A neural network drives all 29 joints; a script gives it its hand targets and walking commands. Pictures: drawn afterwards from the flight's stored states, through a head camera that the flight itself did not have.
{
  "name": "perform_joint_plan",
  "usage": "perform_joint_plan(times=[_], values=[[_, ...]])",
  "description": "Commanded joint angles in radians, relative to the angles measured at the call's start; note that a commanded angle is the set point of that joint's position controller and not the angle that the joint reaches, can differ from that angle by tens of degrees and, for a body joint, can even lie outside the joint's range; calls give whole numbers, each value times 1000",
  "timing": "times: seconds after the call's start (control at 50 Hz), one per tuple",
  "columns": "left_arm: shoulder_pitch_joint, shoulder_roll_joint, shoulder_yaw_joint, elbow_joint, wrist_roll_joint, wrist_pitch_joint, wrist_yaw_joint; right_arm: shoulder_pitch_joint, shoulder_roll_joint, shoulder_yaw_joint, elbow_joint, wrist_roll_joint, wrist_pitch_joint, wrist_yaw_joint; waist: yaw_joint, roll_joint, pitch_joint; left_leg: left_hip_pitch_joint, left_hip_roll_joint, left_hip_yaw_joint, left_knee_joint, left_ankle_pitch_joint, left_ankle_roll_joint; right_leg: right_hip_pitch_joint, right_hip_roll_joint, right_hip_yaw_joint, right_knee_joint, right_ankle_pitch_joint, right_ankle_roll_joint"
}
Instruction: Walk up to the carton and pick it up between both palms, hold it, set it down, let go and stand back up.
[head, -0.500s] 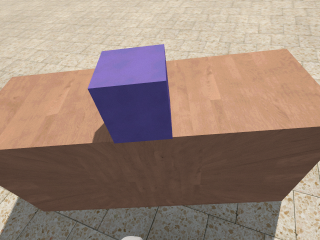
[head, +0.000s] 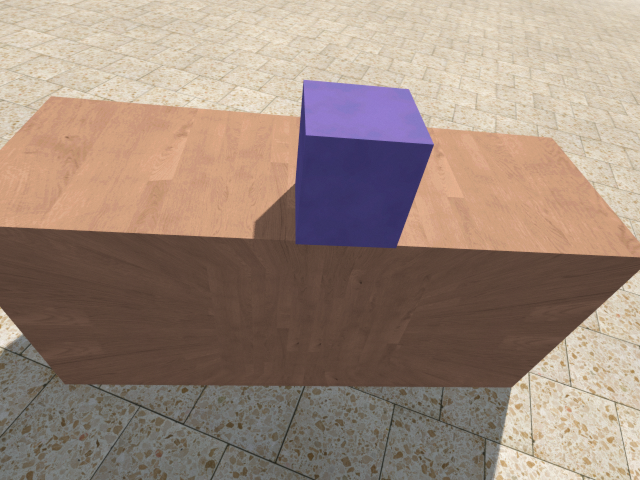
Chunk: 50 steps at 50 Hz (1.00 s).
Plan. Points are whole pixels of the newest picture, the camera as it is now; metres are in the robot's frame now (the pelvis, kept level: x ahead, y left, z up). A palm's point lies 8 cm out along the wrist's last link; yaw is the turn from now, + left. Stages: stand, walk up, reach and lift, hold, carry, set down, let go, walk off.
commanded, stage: walk up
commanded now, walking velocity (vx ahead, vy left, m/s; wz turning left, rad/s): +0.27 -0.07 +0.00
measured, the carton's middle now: (351, 167) +0.68 -0.07 +0.02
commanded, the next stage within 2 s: none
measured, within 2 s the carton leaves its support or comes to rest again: neither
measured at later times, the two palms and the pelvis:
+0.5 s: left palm out of the picture -0.02 +0.35 -0.21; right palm out of the picture +0.00 -0.18 -0.15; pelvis -0.05 +0.09 -0.05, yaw -1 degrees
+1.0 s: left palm (136, 455) +0.21 +0.25 -0.18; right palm out of the picture +0.02 -0.22 -0.17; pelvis +0.10 +0.03 -0.04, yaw +0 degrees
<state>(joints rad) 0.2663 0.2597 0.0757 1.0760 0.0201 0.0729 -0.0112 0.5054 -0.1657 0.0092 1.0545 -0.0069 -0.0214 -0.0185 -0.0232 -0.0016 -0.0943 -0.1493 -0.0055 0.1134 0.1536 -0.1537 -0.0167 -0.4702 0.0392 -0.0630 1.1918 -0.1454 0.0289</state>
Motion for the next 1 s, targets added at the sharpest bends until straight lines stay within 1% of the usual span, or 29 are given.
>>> perform_joint_plan(times=[0.0,0.08,0.14,0.18,0.22,0.24,0.26,0.28,0.3,0.32,0.34,0.36,0.38,0.44,0.48,0.5,0.52,0.54,0.56,0.6,0.62,0.68,0.8,0.84,0.9,0.92,0.94,0.96,0.98], values=[[57,51,-2,32,-6,-17,1,164,-107,-19,35,8,-24,-13,-8,165,80,341,262,-301,-96,-250,-141,-231,-21,59,-118,-25,8],[160,48,-7,89,5,-13,-3,66,-135,-15,16,23,-12,-19,37,210,161,118,250,-277,-166,-322,-229,-48,-6,-3,-194,-99,14],[359,75,7,133,22,-14,-3,-110,-188,-34,-19,43,16,-24,137,278,263,-113,177,-157,-271,-165,-425,174,45,-133,-310,-215,8],[599,88,24,177,24,-23,9,-325,-223,-56,-73,62,46,-28,263,358,309,-307,62,-2,-307,9,-582,440,93,-288,-502,-365,-18],[958,116,55,228,17,-46,52,-640,-252,-93,-163,75,83,-29,495,266,382,-653,-209,223,299,132,-777,797,59,-446,-939,-420,-217],[854,80,47,215,-7,-64,84,-671,-230,-99,-167,82,103,-30,456,-294,383,-631,-326,274,1062,-164,-688,661,-46,-383,-1176,-78,-271],[426,13,16,71,-47,-86,109,-488,-185,-92,-149,78,124,-30,202,-821,256,-583,-48,-220,1811,-684,-258,248,-307,-34,-874,89,-231],[-73,-35,-27,-63,-17,-78,98,-134,-93,-74,-97,36,126,-28,-122,-660,134,-452,91,-463,1759,-550,-32,-57,-347,-54,-773,-50,-133],[-467,119,8,-187,3,-65,65,218,-120,-84,-4,41,116,-17,-427,-329,-74,-241,116,-559,1716,-426,125,-189,-373,14,-750,-180,-50],[-613,274,51,-311,17,-98,74,280,-138,-89,-39,50,110,-8,-437,-338,-77,-114,185,-483,1630,-346,130,-386,-617,348,-1054,-465,-148],[-566,190,12,-298,4,-119,83,95,-191,-86,-58,14,87,-12,-333,-112,6,-126,233,-337,1347,-273,101,-343,-540,359,-1069,-542,-153],[-309,121,8,-210,1,-121,83,-105,-204,-89,-87,-15,70,-12,-197,190,41,-256,163,-147,1089,-243,57,-112,-425,183,-997,-557,-153],[-158,144,18,-150,9,-117,83,-166,-180,-90,-71,-34,67,-3,-111,318,47,-258,101,-17,922,-238,19,-25,-338,-13,-936,-598,-139],[240,152,20,21,18,-104,55,-302,-63,-28,-117,-17,55,27,102,54,69,-164,81,98,561,-323,-46,56,-291,-39,-792,-579,-186],[149,114,18,36,24,-65,43,-32,-6,-7,8,-19,26,14,6,81,156,-184,27,106,283,-311,-76,143,-189,-207,-415,-533,-136],[95,46,4,16,31,-55,36,64,-79,-18,50,-37,12,13,-33,175,207,-90,76,-40,286,-324,-68,-42,-140,-212,-192,-505,-99],[26,-45,-29,-41,24,-53,30,132,-167,-28,67,-43,6,13,-53,334,275,82,267,-346,312,-111,-29,-427,-66,-152,32,-616,-56],[-37,-82,-57,-130,0,-51,23,174,-307,-57,82,-20,6,0,-64,599,332,-33,514,-870,50,-140,90,-574,-51,-83,80,-591,-44],[-184,-45,-43,-185,-4,-55,14,167,-258,-54,77,-15,3,-7,-92,472,429,-189,558,-1016,-42,-95,144,-524,-97,20,138,-504,-32],[-200,18,-25,-183,-7,-72,2,-27,-240,-42,11,-30,-13,-15,17,-53,383,-87,495,-644,89,134,140,-511,-125,51,133,-247,-18],[-176,16,-28,-182,-4,-75,-6,-85,-265,-56,-10,-33,-23,-20,52,-81,325,-69,451,-499,103,118,116,-461,-137,54,67,-156,-13],[-150,-27,-25,-178,-4,-70,-36,-73,-205,-60,0,-24,-50,-2,52,71,163,-40,311,-232,109,242,73,-263,-98,0,-41,9,-7],[-320,-46,-47,-228,-15,-78,-66,35,-135,-77,2,-14,-55,-8,-54,213,124,90,287,-98,127,341,60,-94,-103,-67,-528,54,-12],[-263,-15,-34,-207,-14,-89,-58,45,-162,-90,3,-17,-53,-10,-43,253,106,97,307,-100,183,411,62,45,-84,-82,-639,16,-28],[72,98,1,-94,1,-121,-24,100,-146,-90,-1,-10,-50,-7,64,72,-89,-6,237,-59,589,249,14,479,-115,-29,-731,58,-54],[137,205,34,-88,11,-125,-9,206,-37,-62,-19,15,-45,-9,70,-244,-250,-294,141,-29,854,-69,-47,782,-363,244,-686,296,-152],[189,198,34,-73,-23,-115,7,125,-28,-58,-42,29,-36,-15,120,-347,-292,-371,40,-54,1026,-431,-46,772,-445,355,-743,565,-231],[189,138,11,-66,-34,-111,19,-47,-123,-90,-74,25,-30,-17,125,-203,-197,-306,53,-122,1121,-465,-26,602,-407,296,-742,1025,-221],[147,81,-15,-70,-27,-115,27,-101,-127,-96,-86,21,-31,-10,86,4,-91,-308,68,-158,1157,-457,-14,526,-394,203,-711,1234,-198]])
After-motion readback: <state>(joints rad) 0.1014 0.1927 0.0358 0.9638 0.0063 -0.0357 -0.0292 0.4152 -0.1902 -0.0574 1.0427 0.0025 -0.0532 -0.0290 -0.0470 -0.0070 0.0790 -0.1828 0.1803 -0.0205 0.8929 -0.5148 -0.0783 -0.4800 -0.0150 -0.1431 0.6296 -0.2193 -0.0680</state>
